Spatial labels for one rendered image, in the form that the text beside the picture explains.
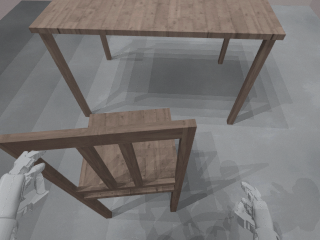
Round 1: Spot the robot left hand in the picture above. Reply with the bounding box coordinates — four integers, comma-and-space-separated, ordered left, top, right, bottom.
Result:
0, 150, 49, 220

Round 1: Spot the chair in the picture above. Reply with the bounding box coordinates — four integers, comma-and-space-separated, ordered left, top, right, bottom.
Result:
0, 108, 197, 219

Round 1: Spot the right robot forearm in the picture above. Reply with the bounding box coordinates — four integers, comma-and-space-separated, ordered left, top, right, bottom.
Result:
253, 227, 280, 240

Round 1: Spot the table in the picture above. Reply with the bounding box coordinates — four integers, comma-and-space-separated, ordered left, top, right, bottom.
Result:
28, 0, 286, 125

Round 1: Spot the left robot forearm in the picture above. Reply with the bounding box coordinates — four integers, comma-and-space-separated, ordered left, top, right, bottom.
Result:
0, 217, 19, 240

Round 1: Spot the robot right hand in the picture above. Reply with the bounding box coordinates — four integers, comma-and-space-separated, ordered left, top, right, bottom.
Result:
234, 181, 274, 233

